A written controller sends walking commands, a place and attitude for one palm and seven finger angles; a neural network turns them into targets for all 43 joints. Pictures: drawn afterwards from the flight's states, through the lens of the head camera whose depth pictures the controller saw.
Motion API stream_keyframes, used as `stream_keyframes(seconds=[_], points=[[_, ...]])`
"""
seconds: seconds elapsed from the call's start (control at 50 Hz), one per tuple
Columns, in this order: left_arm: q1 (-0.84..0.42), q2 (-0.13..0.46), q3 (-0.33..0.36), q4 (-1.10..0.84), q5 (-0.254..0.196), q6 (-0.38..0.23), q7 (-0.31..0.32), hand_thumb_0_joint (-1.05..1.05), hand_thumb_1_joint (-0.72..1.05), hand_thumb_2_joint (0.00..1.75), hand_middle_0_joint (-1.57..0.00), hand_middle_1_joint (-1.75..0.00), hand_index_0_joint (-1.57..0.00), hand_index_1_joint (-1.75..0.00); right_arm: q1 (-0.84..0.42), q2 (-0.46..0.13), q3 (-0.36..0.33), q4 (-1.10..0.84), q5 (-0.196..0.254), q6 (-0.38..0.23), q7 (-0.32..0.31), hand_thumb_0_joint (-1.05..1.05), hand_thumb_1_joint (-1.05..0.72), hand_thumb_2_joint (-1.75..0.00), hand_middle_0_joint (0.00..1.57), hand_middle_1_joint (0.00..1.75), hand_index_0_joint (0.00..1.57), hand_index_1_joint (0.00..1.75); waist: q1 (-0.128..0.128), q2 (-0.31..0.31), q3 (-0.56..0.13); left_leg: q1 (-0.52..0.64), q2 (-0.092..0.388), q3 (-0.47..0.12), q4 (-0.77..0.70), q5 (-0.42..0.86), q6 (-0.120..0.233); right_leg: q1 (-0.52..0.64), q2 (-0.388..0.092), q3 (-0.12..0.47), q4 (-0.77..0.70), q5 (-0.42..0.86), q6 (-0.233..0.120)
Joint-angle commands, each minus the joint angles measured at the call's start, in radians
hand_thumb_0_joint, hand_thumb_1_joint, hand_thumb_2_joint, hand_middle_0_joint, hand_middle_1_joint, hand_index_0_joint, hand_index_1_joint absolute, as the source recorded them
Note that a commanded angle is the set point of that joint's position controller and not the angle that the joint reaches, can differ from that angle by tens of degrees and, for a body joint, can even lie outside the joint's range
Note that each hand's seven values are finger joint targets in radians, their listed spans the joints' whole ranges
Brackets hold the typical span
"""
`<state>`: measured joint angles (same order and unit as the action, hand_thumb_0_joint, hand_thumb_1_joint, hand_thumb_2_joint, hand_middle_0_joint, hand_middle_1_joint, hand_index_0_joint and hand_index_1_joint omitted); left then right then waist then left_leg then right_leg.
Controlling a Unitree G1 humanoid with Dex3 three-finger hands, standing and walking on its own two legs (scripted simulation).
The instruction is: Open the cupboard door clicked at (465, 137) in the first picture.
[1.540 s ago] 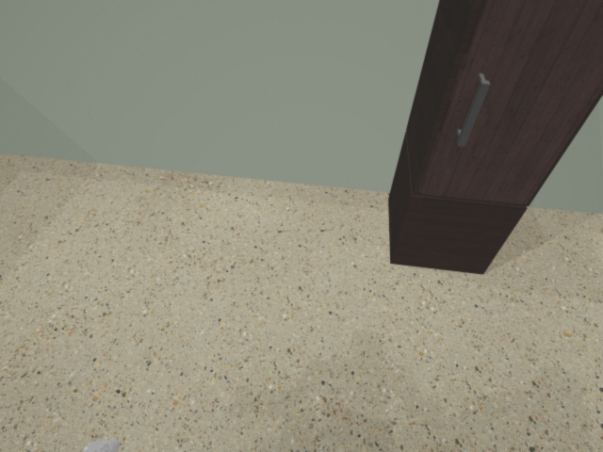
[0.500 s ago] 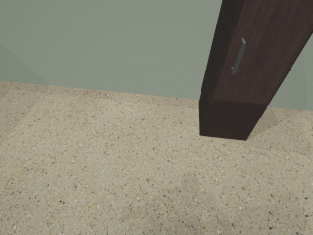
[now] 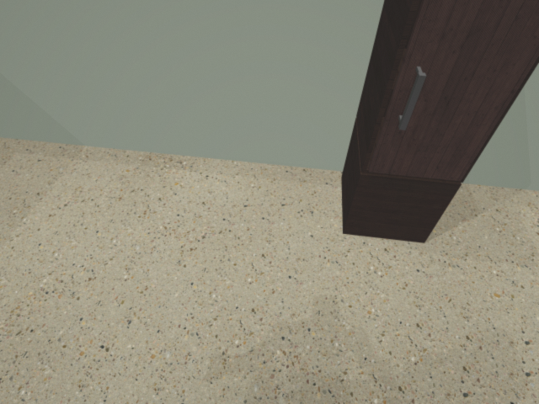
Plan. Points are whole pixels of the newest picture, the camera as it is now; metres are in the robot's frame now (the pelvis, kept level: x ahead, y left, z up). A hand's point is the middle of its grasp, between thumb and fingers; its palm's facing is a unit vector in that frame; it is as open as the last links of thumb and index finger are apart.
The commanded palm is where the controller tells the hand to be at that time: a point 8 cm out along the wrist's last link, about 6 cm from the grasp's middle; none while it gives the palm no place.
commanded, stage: walk to a spot facing it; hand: left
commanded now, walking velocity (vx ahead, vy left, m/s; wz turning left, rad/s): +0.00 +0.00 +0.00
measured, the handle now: (410, 99) +0.94 -0.37 -0.03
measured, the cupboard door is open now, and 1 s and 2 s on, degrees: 0 0 0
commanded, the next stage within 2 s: none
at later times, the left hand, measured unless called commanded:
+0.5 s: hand out of the picture +0.06 +0.18 -0.18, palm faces -0.15 -0.95 -0.28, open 7.4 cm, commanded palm none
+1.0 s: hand out of the picture +0.12 +0.20 -0.18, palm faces -0.36 -0.90 -0.24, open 7.4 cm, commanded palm none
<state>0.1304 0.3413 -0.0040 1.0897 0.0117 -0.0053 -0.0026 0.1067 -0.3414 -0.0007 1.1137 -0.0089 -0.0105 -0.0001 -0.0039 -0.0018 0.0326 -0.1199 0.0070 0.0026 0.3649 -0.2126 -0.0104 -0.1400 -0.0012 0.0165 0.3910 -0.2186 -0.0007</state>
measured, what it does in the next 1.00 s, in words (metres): steps on the spot, turning right: left foot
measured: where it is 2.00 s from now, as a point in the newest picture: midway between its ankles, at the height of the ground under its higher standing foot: outside the picture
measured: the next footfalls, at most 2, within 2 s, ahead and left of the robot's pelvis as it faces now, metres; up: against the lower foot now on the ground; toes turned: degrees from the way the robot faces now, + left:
left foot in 0.94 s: +0.04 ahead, +0.12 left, +0.00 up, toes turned -25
right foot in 1.36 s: -0.10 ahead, -0.11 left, +0.00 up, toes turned -46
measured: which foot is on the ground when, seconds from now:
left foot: down 0.00-0.46, up 0.48-0.92, down 0.94-1.00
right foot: down 0.00-0.94, up 0.96-1.00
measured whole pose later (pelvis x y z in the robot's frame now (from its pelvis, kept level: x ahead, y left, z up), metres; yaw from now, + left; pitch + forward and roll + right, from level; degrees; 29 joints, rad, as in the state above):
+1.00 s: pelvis -0.03 +0.03 -0.01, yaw -26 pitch +1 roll +0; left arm 0.22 0.28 0.09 0.92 0.02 0.07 -0.01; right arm 0.14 -0.21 -0.04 0.89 -0.01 0.01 -0.03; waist 0.02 -0.06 0.03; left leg -0.24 0.01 0.02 0.53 -0.31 0.00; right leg -0.47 0.11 0.15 0.75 -0.36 0.02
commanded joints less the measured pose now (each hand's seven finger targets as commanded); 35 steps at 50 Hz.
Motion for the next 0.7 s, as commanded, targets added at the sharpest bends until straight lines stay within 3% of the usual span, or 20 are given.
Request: stream_keyframes(seconds=[0.0, 0.12, 0.18, 0.26, 0.3, 0.34, 0.36, 0.38, 0.4, 0.42, 0.44, 0.46, 0.48, 0.5, 0.54, 0.56, 0.6, 0.68], points=[[-0.040, 0.211, 0.039, -0.067, -0.001, -0.024, 0.016, 0.00, 0.90, 0.90, -0.20, -0.30, -0.20, -0.30, -0.052, -0.207, -0.037, -0.063, 0.001, -0.023, -0.013, 0.00, -0.90, -0.90, 0.20, 0.30, 0.20, 0.30, 0.005, 0.003, -0.061, 0.024, 0.115, -0.086, -0.053, 0.172, 0.035, -0.005, -0.116, 0.098, -0.064, 0.190, -0.030], [-0.041, 0.201, 0.043, -0.075, 0.000, -0.015, 0.014, 0.00, 0.90, 0.90, -0.20, -0.30, -0.20, -0.30, -0.044, -0.199, -0.038, -0.067, -0.001, -0.022, -0.018, 0.00, -0.90, -0.90, 0.20, 0.30, 0.20, 0.30, 0.004, 0.006, -0.050, 0.037, 0.122, -0.063, -0.038, 0.176, 0.032, -0.031, -0.107, 0.110, -0.050, 0.217, -0.031], [0.019, 0.100, 0.033, -0.086, 0.001, 0.018, 0.020, 0.00, 0.90, 0.90, -0.20, -0.30, -0.20, -0.30, 0.029, -0.088, -0.029, -0.078, -0.002, 0.001, -0.025, 0.00, -0.90, -0.90, 0.20, 0.30, 0.20, 0.30, -0.004, -0.010, -0.062, 0.036, 0.129, -0.011, 0.032, 0.198, 0.012, -0.072, -0.099, 0.126, 0.023, 0.301, -0.021], [0.041, 0.096, 0.051, -0.145, 0.006, 0.039, 0.013, 0.00, 0.90, 0.90, -0.20, -0.30, -0.20, -0.30, 0.049, -0.108, -0.058, -0.137, -0.004, 0.019, -0.033, 0.00, -0.90, -0.90, 0.20, 0.30, 0.20, 0.30, -0.008, 0.030, -0.053, 0.025, 0.176, -0.010, 0.066, 0.165, 0.034, -0.174, -0.053, 0.125, 0.145, 0.275, -0.020], [0.051, 0.074, 0.057, -0.172, 0.006, 0.044, 0.007, 0.00, 0.90, 0.90, -0.20, -0.30, -0.20, -0.30, 0.041, -0.119, -0.072, -0.163, -0.007, 0.020, -0.035, 0.00, -0.90, -0.90, 0.20, 0.30, 0.20, 0.30, -0.004, 0.101, -0.048, 0.014, 0.239, -0.046, 0.041, 0.178, 0.073, -0.229, -0.012, 0.085, 0.272, 0.179, -0.007], [0.061, 0.044, 0.064, -0.195, 0.006, 0.052, 0.002, 0.00, 0.90, 0.90, -0.20, -0.30, -0.20, -0.30, 0.029, -0.125, -0.081, -0.187, -0.007, 0.016, -0.031, 0.00, -0.90, -0.90, 0.20, 0.30, 0.20, 0.30, 0.003, 0.193, -0.031, -0.029, 0.350, -0.100, -0.008, 0.259, 0.158, -0.268, 0.009, 0.009, 0.474, -0.220, 0.013], [0.068, 0.035, 0.071, -0.207, 0.006, 0.055, -0.001, 0.00, 0.90, 0.90, -0.20, -0.30, -0.20, -0.30, 0.014, -0.118, -0.085, -0.202, -0.010, 0.014, -0.032, 0.00, -0.90, -0.90, 0.20, 0.30, 0.20, 0.30, 0.010, 0.194, -0.021, -0.078, 0.383, -0.096, -0.005, 0.289, 0.180, -0.245, -0.020, 0.012, 0.513, -0.294, 0.012], [0.100, 0.026, 0.077, -0.209, 0.007, 0.054, -0.005, 0.00, 0.90, 0.90, -0.20, -0.30, -0.20, -0.30, -0.016, -0.115, -0.087, -0.216, -0.014, 0.013, -0.032, 0.00, -0.90, -0.90, 0.20, 0.30, 0.20, 0.30, 0.037, 0.181, -0.020, -0.112, 0.373, -0.056, 0.041, 0.316, 0.164, -0.196, -0.043, 0.014, 0.460, -0.283, 0.007], [0.158, 0.020, 0.081, -0.199, 0.008, 0.049, -0.009, 0.00, 0.90, 0.90, -0.20, -0.30, -0.20, -0.30, -0.039, -0.114, -0.089, -0.226, -0.015, 0.016, -0.031, 0.00, -0.90, -0.90, 0.20, 0.30, 0.20, 0.30, 0.066, 0.147, -0.036, -0.140, 0.337, 0.001, 0.125, 0.285, 0.124, -0.120, -0.042, -0.012, 0.360, -0.194, 0.007], [0.234, 0.035, 0.090, -0.180, 0.013, 0.039, -0.010, 0.00, 0.90, 0.90, -0.20, -0.30, -0.20, -0.30, -0.055, -0.104, -0.092, -0.234, -0.011, 0.023, -0.029, 0.00, -0.90, -0.90, 0.20, 0.30, 0.20, 0.30, 0.102, 0.061, -0.040, -0.208, 0.267, 0.078, 0.297, 0.166, 0.057, -0.026, -0.049, -0.001, 0.185, -0.009, 0.007], [0.253, 0.144, 0.107, -0.183, 0.026, 0.020, 0.003, 0.00, 0.90, 0.90, -0.20, -0.30, -0.20, -0.30, -0.008, -0.027, -0.080, -0.254, -0.003, 0.033, -0.022, 0.00, -0.90, -0.90, 0.20, 0.30, 0.20, 0.30, 0.088, -0.298, -0.036, -0.388, 0.095, 0.164, 0.580, -0.209, -0.033, 0.021, -0.242, 0.337, -0.033, 0.210, -0.050], [0.254, 0.172, 0.106, -0.199, 0.012, 0.022, 0.013, 0.00, 0.90, 0.90, -0.20, -0.30, -0.20, -0.30, -0.028, -0.009, -0.076, -0.282, 0.001, 0.039, -0.022, 0.00, -0.90, -0.90, 0.20, 0.30, 0.20, 0.30, 0.088, -0.316, -0.023, -0.436, 0.034, 0.049, 0.732, -0.392, -0.042, -0.072, -0.373, 0.542, -0.127, 0.282, -0.165], [0.213, 0.154, 0.111, -0.217, 0.012, 0.026, 0.020, 0.00, 0.90, 0.90, -0.20, -0.30, -0.20, -0.30, -0.038, -0.016, -0.080, -0.276, 0.002, 0.043, -0.024, 0.00, -0.90, -0.90, 0.20, 0.30, 0.20, 0.30, 0.074, -0.242, -0.020, -0.429, 0.048, -0.037, 0.794, -0.339, -0.030, -0.121, -0.336, 0.557, -0.158, 0.079, -0.198], [0.151, 0.130, 0.109, -0.232, 0.011, 0.026, 0.021, 0.00, 0.90, 0.90, -0.20, -0.30, -0.20, -0.30, -0.046, -0.022, -0.084, -0.269, 0.000, 0.040, -0.022, 0.00, -0.90, -0.90, 0.20, 0.30, 0.20, 0.30, 0.053, -0.196, 0.026, -0.448, 0.063, -0.052, 0.821, -0.274, -0.029, -0.160, -0.307, 0.539, -0.159, -0.020, -0.203], [0.090, 0.086, 0.101, -0.247, 0.009, 0.021, 0.022, 0.00, 0.90, 0.90, -0.20, -0.30, -0.20, -0.30, 0.002, -0.014, -0.083, -0.240, -0.006, 0.035, -0.017, 0.00, -0.90, -0.90, 0.20, 0.30, 0.20, 0.30, 0.014, -0.102, -0.016, -0.397, 0.075, -0.039, 0.779, -0.177, -0.042, -0.147, -0.239, 0.418, -0.112, 0.047, -0.180], [0.095, 0.079, 0.102, -0.249, 0.009, 0.018, 0.021, 0.00, 0.90, 0.90, -0.20, -0.30, -0.20, -0.30, 0.026, 0.005, -0.082, -0.228, -0.008, 0.036, -0.017, 0.00, -0.90, -0.90, 0.20, 0.30, 0.20, 0.30, 0.009, -0.102, -0.050, -0.385, 0.067, -0.026, 0.756, -0.157, -0.047, -0.113, -0.213, 0.376, -0.094, 0.094, -0.168], [0.134, 0.074, 0.106, -0.238, 0.008, 0.017, 0.018, 0.00, 0.90, 0.90, -0.20, -0.30, -0.20, -0.30, 0.025, 0.014, -0.080, -0.227, -0.006, 0.036, -0.022, 0.00, -0.90, -0.90, 0.20, 0.30, 0.20, 0.30, 0.025, -0.095, -0.086, -0.380, 0.052, -0.015, 0.702, -0.160, -0.054, -0.060, -0.194, 0.364, -0.072, 0.157, -0.167], [0.176, 0.074, 0.114, -0.222, 0.009, 0.020, 0.016, 0.00, 0.90, 0.90, -0.20, -0.30, -0.20, -0.30, 0.006, 0.027, -0.078, -0.242, -0.004, 0.033, -0.028, 0.00, -0.90, -0.90, 0.20, 0.30, 0.20, 0.30, 0.045, -0.115, -0.105, -0.393, 0.038, -0.013, 0.614, -0.173, -0.058, 0.014, -0.183, 0.394, -0.061, 0.220, -0.174]])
